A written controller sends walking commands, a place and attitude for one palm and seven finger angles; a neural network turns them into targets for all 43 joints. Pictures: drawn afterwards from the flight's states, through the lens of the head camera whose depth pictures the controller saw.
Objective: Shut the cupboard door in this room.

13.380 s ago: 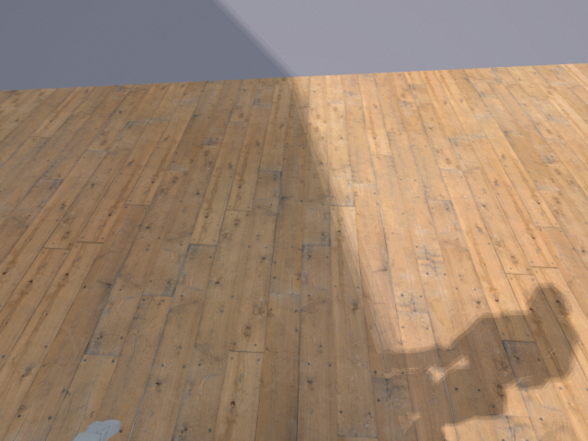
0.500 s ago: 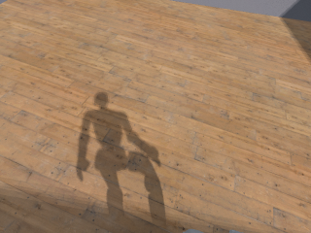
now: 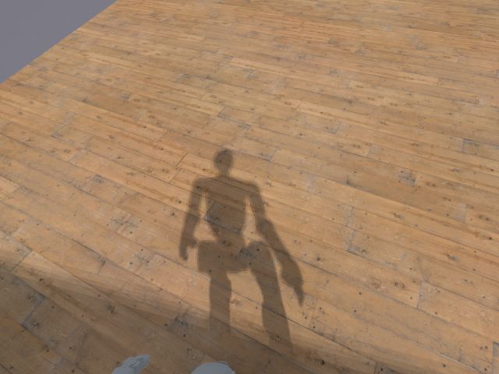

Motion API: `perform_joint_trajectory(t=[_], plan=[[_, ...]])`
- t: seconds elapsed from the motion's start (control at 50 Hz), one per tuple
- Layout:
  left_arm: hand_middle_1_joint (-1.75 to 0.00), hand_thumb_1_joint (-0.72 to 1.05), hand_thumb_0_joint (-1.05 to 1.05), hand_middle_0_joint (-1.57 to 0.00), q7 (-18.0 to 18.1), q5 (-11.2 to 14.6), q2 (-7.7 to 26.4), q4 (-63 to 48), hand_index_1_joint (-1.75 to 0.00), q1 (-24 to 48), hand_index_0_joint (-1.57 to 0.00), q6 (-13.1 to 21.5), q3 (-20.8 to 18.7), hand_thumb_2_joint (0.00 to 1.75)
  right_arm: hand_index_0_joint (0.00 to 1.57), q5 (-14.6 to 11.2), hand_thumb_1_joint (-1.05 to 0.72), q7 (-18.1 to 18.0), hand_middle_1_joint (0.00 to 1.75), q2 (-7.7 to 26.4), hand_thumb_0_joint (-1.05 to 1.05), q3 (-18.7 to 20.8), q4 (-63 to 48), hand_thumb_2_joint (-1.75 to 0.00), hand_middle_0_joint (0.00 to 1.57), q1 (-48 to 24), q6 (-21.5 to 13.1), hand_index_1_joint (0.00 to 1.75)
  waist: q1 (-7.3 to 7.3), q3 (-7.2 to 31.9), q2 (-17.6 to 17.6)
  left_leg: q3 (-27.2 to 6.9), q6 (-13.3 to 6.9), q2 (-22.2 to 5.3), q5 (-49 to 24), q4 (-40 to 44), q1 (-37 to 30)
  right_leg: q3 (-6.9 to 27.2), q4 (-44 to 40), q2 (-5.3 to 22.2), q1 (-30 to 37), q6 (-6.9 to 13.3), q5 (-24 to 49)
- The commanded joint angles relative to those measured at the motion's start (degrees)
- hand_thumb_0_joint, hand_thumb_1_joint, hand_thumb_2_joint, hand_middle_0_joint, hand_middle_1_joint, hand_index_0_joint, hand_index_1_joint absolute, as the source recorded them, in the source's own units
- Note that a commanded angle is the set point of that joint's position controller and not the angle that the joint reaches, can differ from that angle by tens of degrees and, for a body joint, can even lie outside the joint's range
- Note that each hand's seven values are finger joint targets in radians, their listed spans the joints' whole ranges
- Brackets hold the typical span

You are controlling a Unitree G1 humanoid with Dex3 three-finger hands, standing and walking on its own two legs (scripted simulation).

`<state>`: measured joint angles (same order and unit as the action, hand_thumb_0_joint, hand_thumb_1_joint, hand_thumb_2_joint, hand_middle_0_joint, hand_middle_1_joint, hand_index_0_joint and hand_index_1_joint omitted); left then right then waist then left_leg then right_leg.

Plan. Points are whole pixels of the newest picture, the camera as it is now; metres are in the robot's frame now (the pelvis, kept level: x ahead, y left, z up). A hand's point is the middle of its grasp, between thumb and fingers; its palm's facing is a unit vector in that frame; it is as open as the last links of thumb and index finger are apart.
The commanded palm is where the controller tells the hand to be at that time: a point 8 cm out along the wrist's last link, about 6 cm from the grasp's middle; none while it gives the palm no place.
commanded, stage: turn or walk to find it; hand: left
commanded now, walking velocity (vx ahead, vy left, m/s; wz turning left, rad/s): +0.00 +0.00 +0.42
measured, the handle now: out of the picture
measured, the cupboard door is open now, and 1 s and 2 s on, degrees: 79 79 79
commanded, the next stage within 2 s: none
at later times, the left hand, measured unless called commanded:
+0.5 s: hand out of the picture -0.07 +0.25 -0.19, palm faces +0.28 -0.93 -0.24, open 7.4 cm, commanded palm none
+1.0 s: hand out of the picture +0.01 +0.22 -0.14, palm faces +0.40 -0.87 -0.28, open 7.4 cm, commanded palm none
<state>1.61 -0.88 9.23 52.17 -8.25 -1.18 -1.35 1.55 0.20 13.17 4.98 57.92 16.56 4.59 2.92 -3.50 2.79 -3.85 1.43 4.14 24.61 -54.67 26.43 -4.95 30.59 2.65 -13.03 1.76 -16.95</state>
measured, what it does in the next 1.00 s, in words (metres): steps on the spot, turning left: left foot, then right foot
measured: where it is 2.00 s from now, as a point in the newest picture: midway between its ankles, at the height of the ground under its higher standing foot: outside the picture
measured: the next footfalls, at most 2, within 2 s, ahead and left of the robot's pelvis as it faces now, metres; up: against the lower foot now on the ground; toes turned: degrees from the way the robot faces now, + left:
left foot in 0.40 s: -0.02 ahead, +0.15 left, +0.00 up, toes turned +16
right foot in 0.90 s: +0.07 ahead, -0.07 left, +0.00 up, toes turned +20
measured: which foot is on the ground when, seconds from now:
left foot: up 0.00-0.38, down 0.40-0.90, up 0.92-1.00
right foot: down 0.00-0.40, up 0.42-0.88, down 0.90-1.00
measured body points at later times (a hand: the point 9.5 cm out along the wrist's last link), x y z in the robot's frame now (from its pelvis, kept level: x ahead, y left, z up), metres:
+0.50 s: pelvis -0.02 +0.04 -0.01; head +0.00 +0.08 +0.44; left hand -0.08 +0.30 -0.17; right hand +0.15 -0.17 -0.13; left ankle -0.06 +0.14 -0.74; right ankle -0.02 -0.10 -0.69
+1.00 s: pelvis -0.02 +0.00 +0.00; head +0.01 -0.03 +0.44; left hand -0.01 +0.26 -0.12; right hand +0.10 -0.23 -0.17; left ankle -0.09 +0.12 -0.68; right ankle +0.03 -0.09 -0.74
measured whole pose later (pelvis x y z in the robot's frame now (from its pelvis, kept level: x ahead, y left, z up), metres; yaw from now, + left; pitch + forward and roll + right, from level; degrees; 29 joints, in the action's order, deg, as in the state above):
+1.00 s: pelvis -0.02 +0.00 +0.00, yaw +26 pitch -2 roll +2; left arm 1.3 -1.0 9.8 51.5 -7.3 -0.4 -1.0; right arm 1.3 0.0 13.7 4.8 57.4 15.1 4.3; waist 2.8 -4.3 3.2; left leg -4.6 1.5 3.4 26.7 -55.4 23.6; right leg -6.1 32.8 3.1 -14.6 1.8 -16.8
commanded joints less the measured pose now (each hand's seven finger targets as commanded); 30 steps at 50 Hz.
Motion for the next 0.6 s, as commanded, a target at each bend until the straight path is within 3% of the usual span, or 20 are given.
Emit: perform_joint_trajectory(t=[0.0, 0.06, 0.14, 0.26, 0.3, 0.34, 0.36, 0.38, 0.4, 0.42, 0.44, 0.48, 0.52, 0.58], plan=[[-0.30, 0.90, 0.00, -0.20, 0.58, 0.29, 9.68, -3.92, -0.30, 2.43, -0.20, 1.68, -2.62, 0.90, 0.20, -0.07, -0.90, 0.71, 0.30, 3.70, 0.00, 1.40, -2.83, -0.90, 0.20, 2.01, -0.93, 0.30, -0.06, -0.96, -9.35, 0.07, 1.46, -4.53, -5.19, -16.02, 5.40, 7.53, -15.90, 14.11, -2.19, 2.68, 5.54], [-0.30, 0.90, 0.00, -0.20, 0.54, 0.21, 9.70, -2.65, -0.30, -1.79, -0.20, 2.12, -2.79, 0.90, 0.20, -0.10, -0.90, 0.57, 0.30, 3.93, 0.00, 1.18, -2.97, -0.90, 0.20, 1.02, -1.02, 0.30, -1.92, 1.21, -12.12, 0.91, 2.90, -5.46, -6.27, -15.26, 6.83, 5.73, -14.54, 14.35, 3.77, 3.24, 10.47], [-0.30, 0.90, 0.00, -0.20, 0.54, -0.35, 10.63, -1.01, -0.30, -6.05, -0.20, 2.10, -3.27, 0.90, 0.20, -0.20, -0.90, 0.46, 0.30, 3.68, 0.00, 0.79, -4.07, -0.90, 0.20, -3.82, -1.08, 0.30, -3.89, 0.92, -11.59, 2.00, 3.48, -6.59, -2.86, -9.24, 5.88, 5.75, -13.17, 16.73, 6.04, 4.96, 15.52], [-0.30, 0.90, 0.00, -0.20, 0.35, -1.02, 13.89, 0.69, -0.30, -9.41, -0.20, 1.55, -4.24, 0.90, 0.20, -1.07, -0.90, 0.26, 0.30, 2.60, 0.00, -0.68, -5.70, -0.90, 0.20, -8.73, -2.31, 0.30, -6.27, 4.62, -14.84, 6.72, 2.44, -6.07, 3.28, 9.90, -1.79, 3.72, -7.08, 18.59, 10.57, 6.87, 30.63], [-0.30, 0.90, 0.00, -0.20, 0.16, -0.95, 14.57, 1.42, -0.30, -8.72, -0.20, 1.33, -4.28, 0.90, 0.20, -1.30, -0.90, 0.16, 0.30, 2.73, 0.00, -0.80, -5.58, -0.90, 0.20, -7.56, -2.69, 0.30, -5.25, 5.73, -14.85, 8.24, 1.88, -5.11, 0.34, 17.13, -6.09, 2.53, -4.36, 18.19, 10.03, 5.63, 31.99], [-0.30, 0.90, 0.00, -0.20, 0.04, -0.37, 14.66, 1.18, -0.30, -7.10, -0.20, 0.90, -4.27, 0.90, 0.20, -1.14, -0.90, 0.18, 0.30, 3.84, 0.00, -0.66, -4.75, -0.90, 0.20, -4.68, -3.09, 0.30, -2.91, 6.74, -13.05, 9.20, 1.10, -4.88, -10.39, 27.25, -14.92, -0.83, -0.39, 16.38, 4.86, 2.03, 26.24], [-0.30, 0.90, 0.00, -0.20, -0.06, 0.15, 13.21, 0.84, -0.30, -6.90, -0.20, 0.53, -4.05, 0.90, 0.20, -1.01, -0.90, 0.22, 0.30, 6.52, 0.00, -0.14, -4.43, -0.90, 0.20, -2.81, -3.66, 0.30, -1.40, 8.03, -6.34, 5.62, -0.08, -8.02, -17.63, 32.95, -22.60, -3.24, 5.94, 14.13, -1.44, -0.78, 18.93], [-0.30, 0.90, 0.00, -0.20, -0.41, 0.51, 9.75, -0.92, -0.30, -7.28, -0.20, 0.19, -3.35, 0.90, 0.20, -0.51, -0.90, 0.02, 0.30, 12.06, 0.00, 1.11, -4.78, -0.90, 0.20, -1.01, -4.19, 0.30, -0.43, 8.86, 10.02, -12.00, -5.72, -21.29, -33.67, 34.91, -29.87, -6.43, 17.19, 6.69, -15.09, -5.16, -3.77], [-0.30, 0.90, 0.00, -0.20, -0.29, 0.02, 8.32, -2.33, -0.30, -3.25, -0.20, -0.27, -2.18, 0.90, 0.20, -0.76, -0.90, -0.24, 0.30, 14.93, 0.00, 1.62, -4.02, -0.90, 0.20, 1.57, -3.60, 0.30, 1.02, 7.74, 12.86, -15.17, -10.21, -27.15, -45.72, 35.36, -26.99, -2.38, 25.30, 4.32, -17.72, -5.88, -19.88], [-0.30, 0.90, 0.00, -0.20, -0.17, -0.11, 9.15, -2.30, -0.30, -2.30, -0.20, -0.77, -2.56, 0.90, 0.20, -0.47, -0.90, -0.57, 0.30, 13.89, 0.00, 1.33, -3.65, -0.90, 0.20, 0.63, -3.51, 0.30, 0.83, 7.02, 8.85, -12.86, -12.34, -27.04, -42.08, 35.19, -24.02, 0.88, 29.41, 4.98, -16.96, -5.44, -19.02], [-0.30, 0.90, 0.00, -0.20, -0.15, -0.13, 9.08, -1.52, -0.30, -0.97, -0.20, -1.16, -2.75, 0.90, 0.20, -0.36, -0.90, -1.16, 0.30, 12.23, 0.00, 0.94, -4.06, -0.90, 0.20, -1.85, -3.77, 0.30, 0.43, 4.32, 11.67, -12.04, -11.67, -24.02, -39.57, 36.30, -20.50, 2.69, 30.94, 5.38, -17.75, -5.70, -15.77], [-0.30, 0.90, 0.00, -0.20, -0.74, -0.03, 9.93, -0.25, -0.30, -1.59, -0.20, -1.05, -3.02, 0.90, 0.20, -0.35, -0.90, -1.50, 0.30, 10.16, 0.00, 0.02, -5.43, -0.90, 0.20, -6.51, -3.80, 0.30, -1.60, 1.55, 8.88, -8.35, -10.51, -19.76, -40.61, 35.22, -19.60, 3.32, 32.99, 4.67, -18.60, -5.96, -9.84], [-0.30, 0.90, 0.00, -0.20, -1.04, 0.03, 9.67, 0.61, -0.30, -3.17, -0.20, -0.69, -2.99, 0.90, 0.20, -0.59, -0.90, -1.55, 0.30, 9.64, 0.00, -0.26, -5.66, -0.90, 0.20, -6.27, -4.34, 0.30, -2.40, 3.14, 6.58, -6.07, -9.49, -17.73, -44.51, 34.42, -21.89, 2.96, 33.77, 3.95, -18.24, -6.60, -7.11], [-0.30, 0.90, 0.00, -0.20, -0.80, 0.11, 9.56, 0.17, -0.30, -2.52, -0.20, -0.62, -2.75, 0.90, 0.20, -0.76, -0.90, -1.49, 0.30, 9.68, 0.00, 0.04, -5.35, -0.90, 0.20, -4.19, -4.56, 0.30, -1.95, 5.30, 4.42, -6.77, -9.95, -17.35, -47.62, 33.66, -25.15, 3.43, 32.10, 3.31, -18.61, -7.39, -5.95]])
